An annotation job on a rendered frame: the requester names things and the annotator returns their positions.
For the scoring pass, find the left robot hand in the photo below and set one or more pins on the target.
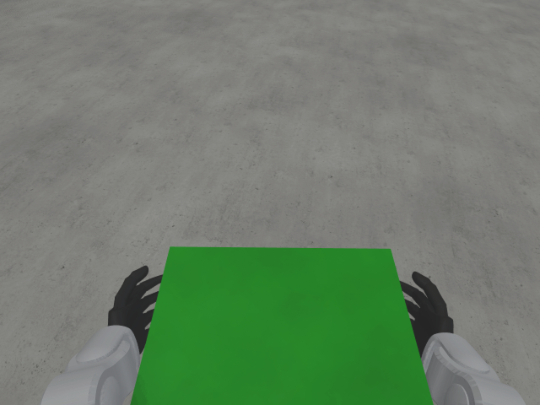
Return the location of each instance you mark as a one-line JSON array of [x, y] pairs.
[[129, 307]]

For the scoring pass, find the robot left forearm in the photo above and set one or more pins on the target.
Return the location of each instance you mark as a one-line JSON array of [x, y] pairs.
[[103, 372]]

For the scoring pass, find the right robot hand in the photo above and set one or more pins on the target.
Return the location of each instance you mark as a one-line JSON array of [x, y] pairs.
[[432, 316]]

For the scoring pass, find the robot right forearm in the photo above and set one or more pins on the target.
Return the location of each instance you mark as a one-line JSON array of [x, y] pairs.
[[458, 375]]

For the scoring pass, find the carton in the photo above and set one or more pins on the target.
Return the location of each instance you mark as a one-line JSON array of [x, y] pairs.
[[280, 326]]

